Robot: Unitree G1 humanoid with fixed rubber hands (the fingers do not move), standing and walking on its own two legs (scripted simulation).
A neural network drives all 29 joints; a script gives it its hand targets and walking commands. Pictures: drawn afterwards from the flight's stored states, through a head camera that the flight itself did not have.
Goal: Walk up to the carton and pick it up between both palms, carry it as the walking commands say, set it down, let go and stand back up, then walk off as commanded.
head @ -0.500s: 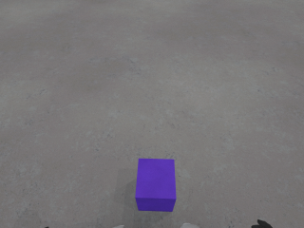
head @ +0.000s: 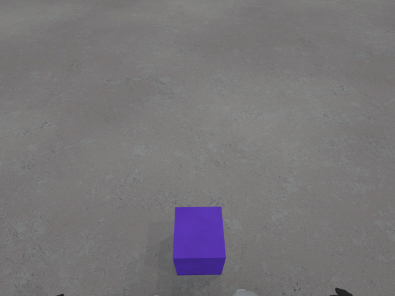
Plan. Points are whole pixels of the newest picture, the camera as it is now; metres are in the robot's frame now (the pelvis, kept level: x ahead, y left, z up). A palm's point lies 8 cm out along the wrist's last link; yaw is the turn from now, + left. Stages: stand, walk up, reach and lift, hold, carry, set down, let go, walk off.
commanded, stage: walk up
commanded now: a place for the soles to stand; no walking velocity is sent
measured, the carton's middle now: (198, 241) +0.45 +0.00 -0.60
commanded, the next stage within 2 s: reach and lift in 1.56 s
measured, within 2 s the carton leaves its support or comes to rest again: neither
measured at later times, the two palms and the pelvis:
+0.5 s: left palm out of the picture +0.10 +0.31 -0.09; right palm out of the picture +0.10 -0.31 -0.10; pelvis +0.00 +0.00 +0.00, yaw -1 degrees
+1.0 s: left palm out of the picture +0.11 +0.31 -0.09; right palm out of the picture +0.09 -0.31 -0.10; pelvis +0.00 +0.00 +0.00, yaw -2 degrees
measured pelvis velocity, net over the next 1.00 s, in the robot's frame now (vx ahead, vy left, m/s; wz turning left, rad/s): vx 0.00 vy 0.00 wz -0.04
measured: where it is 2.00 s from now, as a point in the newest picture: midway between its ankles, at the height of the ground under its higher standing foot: outside the picture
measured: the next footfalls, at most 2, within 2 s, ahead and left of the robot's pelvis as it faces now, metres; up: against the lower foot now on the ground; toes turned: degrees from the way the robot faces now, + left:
none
